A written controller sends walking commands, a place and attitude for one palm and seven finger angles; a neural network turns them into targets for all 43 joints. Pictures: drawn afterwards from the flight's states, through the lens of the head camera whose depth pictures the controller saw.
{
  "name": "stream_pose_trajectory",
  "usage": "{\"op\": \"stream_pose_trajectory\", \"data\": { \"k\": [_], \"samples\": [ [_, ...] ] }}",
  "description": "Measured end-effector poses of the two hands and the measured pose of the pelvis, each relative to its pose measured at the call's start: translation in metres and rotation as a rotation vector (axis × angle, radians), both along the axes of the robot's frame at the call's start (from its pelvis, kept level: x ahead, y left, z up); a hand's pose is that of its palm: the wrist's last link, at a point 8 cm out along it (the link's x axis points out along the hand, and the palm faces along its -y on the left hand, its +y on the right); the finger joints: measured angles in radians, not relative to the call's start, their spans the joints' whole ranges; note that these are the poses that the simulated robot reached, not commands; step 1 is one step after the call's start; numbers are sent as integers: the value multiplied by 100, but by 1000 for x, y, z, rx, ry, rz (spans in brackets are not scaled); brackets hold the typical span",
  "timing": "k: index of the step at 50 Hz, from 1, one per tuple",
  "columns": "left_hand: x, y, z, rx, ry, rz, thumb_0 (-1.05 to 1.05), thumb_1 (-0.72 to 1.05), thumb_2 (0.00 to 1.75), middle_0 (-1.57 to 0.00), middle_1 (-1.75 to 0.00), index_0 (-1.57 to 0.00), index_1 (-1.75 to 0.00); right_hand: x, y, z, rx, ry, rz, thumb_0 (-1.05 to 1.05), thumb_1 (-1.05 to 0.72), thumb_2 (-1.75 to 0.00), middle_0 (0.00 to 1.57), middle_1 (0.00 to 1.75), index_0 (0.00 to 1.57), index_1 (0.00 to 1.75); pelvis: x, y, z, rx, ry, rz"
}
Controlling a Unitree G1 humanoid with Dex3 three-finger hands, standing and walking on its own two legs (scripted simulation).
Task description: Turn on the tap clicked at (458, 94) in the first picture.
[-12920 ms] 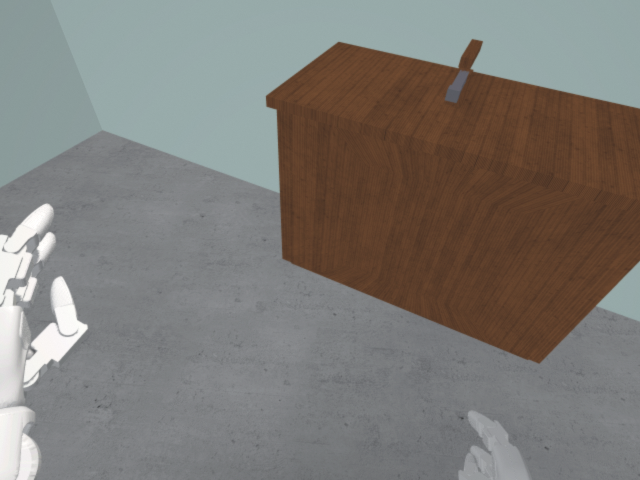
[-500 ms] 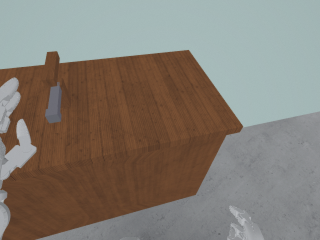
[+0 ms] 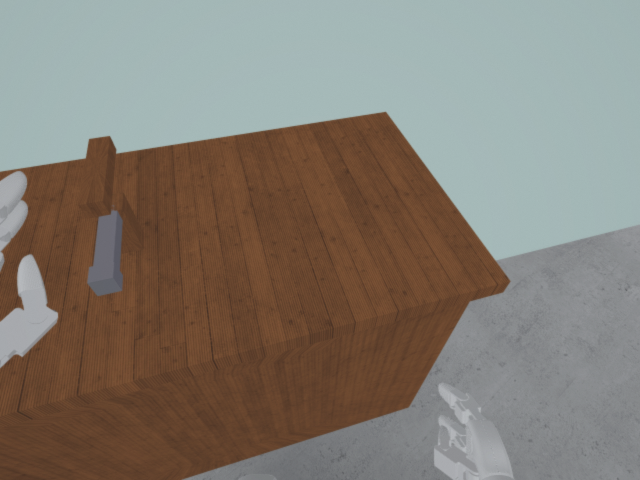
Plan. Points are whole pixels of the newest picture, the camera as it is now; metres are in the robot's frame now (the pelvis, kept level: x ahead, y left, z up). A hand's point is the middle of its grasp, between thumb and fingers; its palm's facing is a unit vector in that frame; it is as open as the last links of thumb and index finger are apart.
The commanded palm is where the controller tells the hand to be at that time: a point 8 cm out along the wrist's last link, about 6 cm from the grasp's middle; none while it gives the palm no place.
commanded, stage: come to a stop and stand still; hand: left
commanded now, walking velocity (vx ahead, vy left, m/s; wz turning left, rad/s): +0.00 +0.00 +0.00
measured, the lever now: (105, 279) +0.31 +0.29 +0.09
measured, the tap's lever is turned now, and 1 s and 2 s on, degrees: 0 0 0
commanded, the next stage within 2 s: look again from close up in 0.54 s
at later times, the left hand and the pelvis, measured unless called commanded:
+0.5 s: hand (19, 330) +0.20 +0.28 +0.17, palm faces +0.43 -0.80 -0.41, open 7.4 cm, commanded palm +0.16 +0.30 +0.18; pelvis +0.00 +0.02 +0.01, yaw +1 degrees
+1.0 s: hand (17, 337) +0.20 +0.30 +0.15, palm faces +0.31 -0.85 -0.43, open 7.4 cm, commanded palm +0.15 +0.33 +0.18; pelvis -0.01 +0.05 +0.01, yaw +0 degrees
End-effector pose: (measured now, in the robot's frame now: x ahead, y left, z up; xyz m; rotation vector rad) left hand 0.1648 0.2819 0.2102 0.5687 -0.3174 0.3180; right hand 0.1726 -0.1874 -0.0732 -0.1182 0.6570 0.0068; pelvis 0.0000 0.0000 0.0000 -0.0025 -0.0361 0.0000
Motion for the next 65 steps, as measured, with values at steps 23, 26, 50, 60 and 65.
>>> {"op": "stream_pose_trajectory", "data": {
  "k": [23, 26, 50, 60, 65],
  "samples": [
    [-1, 27, -13, -76, 38, 56, 1, 89, 90, -21, -30, -21, -30, 11, -20, 26, -121, -32, -77, 1, -90, -90, 20, 30, 20, 30, 2, 15, 9, -15, 15, 11],
    [-9, 37, -31, -139, 85, 125, 1, 89, 90, -21, -30, -21, -30, 5, -14, 20, -119, -2, -57, 1, -90, -90, 20, 30, 20, 30, -1, 17, 10, -16, 12, 13],
    [3, 59, -47, -89, 97, -32, 1, 89, 90, -21, -30, -21, -30, -35, 14, 11, -136, 75, -67, 2, -90, -90, 20, 30, 20, 30, -9, 47, 7, -14, 26, -2],
    [21, 60, -21, -150, -127, 7, 1, 89, 90, -21, -30, -21, -30, 6, 31, 20, -138, 9, 31, 2, -90, -90, 20, 30, 20, 30, 1, 47, 6, -11, 23, 5],
    [34, 41, -20, -108, -74, -60, 1, 89, 90, -21, -30, -21, -30, 23, 32, 27, -85, -44, 18, 2, -90, -90, 20, 30, 20, 30, 4, 38, 5, -14, 31, -3]
  ]
}}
